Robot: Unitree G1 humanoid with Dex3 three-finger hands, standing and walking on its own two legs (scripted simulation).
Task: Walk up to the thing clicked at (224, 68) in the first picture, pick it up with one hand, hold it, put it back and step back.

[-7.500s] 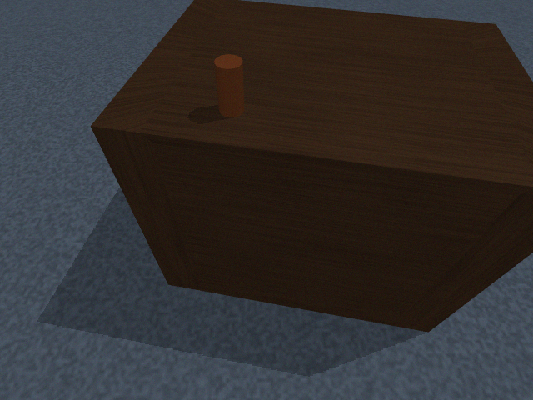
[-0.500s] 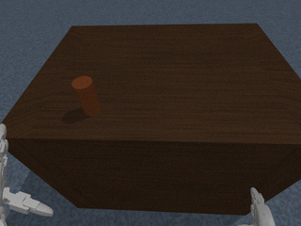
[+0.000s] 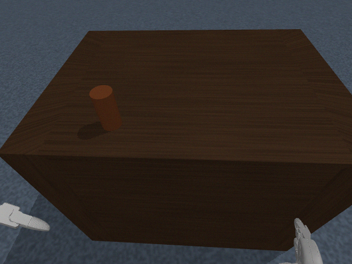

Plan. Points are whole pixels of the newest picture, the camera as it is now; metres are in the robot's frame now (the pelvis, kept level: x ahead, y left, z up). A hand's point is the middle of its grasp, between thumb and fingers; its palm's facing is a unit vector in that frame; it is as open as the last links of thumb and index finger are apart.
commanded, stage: rise first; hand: left
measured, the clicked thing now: (107, 109) +0.47 +0.22 +0.08
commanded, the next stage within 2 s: go down in 0.32 s
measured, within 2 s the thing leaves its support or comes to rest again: neither
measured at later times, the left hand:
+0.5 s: hand (2, 170) +0.20 +0.28 +0.20, palm faces +0.48 -0.75 -0.45, open 17.7 cm
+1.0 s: hand out of the picture +0.27 +0.34 +0.20, palm faces +0.40 -0.86 -0.32, open 17.3 cm
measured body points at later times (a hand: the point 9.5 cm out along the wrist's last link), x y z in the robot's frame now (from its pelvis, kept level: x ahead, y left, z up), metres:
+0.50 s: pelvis +0.00 +0.00 +0.00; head +0.00 -0.02 +0.45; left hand +0.17 +0.32 +0.22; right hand +0.17 -0.27 -0.08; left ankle +0.02 +0.15 -0.74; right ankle +0.01 -0.14 -0.74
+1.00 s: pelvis +0.01 +0.01 -0.01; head +0.00 +0.00 +0.44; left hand +0.24 +0.38 +0.22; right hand +0.17 -0.25 -0.09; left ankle +0.02 +0.15 -0.74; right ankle +0.01 -0.14 -0.74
